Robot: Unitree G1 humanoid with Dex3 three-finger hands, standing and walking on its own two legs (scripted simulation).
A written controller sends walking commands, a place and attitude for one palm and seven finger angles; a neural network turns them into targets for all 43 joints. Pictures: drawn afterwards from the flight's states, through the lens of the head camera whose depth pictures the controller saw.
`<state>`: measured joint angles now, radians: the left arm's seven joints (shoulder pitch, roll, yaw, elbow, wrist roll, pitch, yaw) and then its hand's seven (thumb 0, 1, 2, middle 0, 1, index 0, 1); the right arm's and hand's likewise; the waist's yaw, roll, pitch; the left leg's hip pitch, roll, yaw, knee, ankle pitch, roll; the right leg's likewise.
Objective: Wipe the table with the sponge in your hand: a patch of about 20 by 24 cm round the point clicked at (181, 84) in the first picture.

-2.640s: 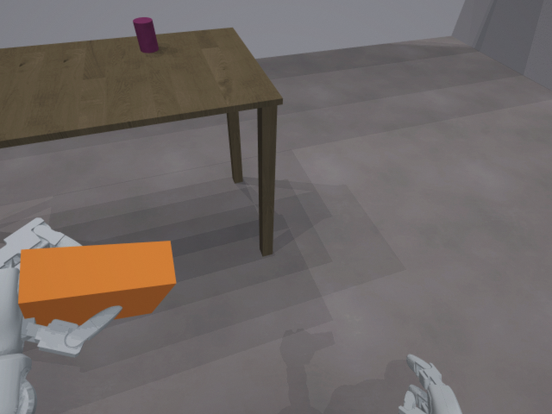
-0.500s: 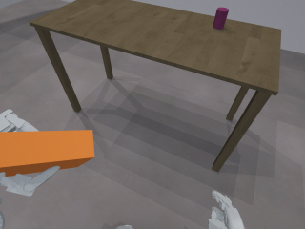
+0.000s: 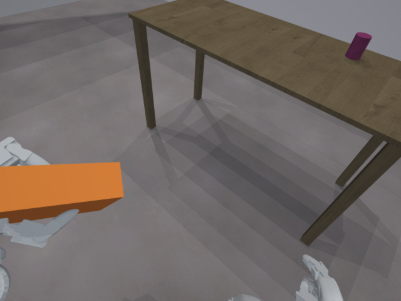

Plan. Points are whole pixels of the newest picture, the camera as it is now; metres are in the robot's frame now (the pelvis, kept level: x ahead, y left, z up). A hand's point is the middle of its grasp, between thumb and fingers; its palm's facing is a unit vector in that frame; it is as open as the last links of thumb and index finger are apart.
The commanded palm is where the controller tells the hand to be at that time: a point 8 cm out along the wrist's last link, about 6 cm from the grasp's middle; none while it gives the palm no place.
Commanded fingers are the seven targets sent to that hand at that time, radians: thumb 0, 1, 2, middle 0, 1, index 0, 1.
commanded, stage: walk to a spot facing it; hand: left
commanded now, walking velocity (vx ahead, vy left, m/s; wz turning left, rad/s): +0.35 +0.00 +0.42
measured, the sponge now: (78, 192) +0.23 +0.20 +0.16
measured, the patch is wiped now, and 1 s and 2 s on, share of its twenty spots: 0.00 0.00 0.00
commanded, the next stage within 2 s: turn to face it in 1.32 s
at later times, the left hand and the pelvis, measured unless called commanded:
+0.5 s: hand (38, 239) +0.16 +0.21 +0.18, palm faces +0.57 -0.67 -0.48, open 9.3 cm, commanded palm +0.10 +0.25 +0.19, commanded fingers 0.00 0.10 1.30 -1.20 -1.60 -1.20 -1.60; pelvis +0.02 -0.07 +0.02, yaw +16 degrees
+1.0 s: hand (9, 192) +0.20 +0.26 +0.20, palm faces +0.69 -0.56 -0.46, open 9.3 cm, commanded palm +0.14 +0.29 +0.19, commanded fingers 0.00 0.10 1.30 -1.20 -1.60 -1.20 -1.60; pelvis +0.12 -0.03 +0.01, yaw +25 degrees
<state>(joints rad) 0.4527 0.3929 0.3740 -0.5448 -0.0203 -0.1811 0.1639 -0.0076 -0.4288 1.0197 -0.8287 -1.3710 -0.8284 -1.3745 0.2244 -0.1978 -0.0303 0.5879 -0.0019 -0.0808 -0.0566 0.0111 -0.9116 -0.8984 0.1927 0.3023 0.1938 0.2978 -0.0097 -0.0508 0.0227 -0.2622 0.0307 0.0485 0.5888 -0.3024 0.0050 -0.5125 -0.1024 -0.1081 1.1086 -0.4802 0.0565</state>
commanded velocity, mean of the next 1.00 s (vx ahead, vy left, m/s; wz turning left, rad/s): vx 0.34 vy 0.00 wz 0.42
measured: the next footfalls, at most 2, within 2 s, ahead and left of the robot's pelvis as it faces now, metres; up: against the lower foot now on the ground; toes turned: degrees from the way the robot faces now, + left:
right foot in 0.26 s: +0.09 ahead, -0.14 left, +0.00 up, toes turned +0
left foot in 0.74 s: +0.09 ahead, +0.11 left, +0.00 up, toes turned +30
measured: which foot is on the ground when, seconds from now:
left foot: down 0.00-0.26, up 0.28-0.72, down 0.74-1.00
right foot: up 0.00-0.24, down 0.26-0.74, up 0.76-1.00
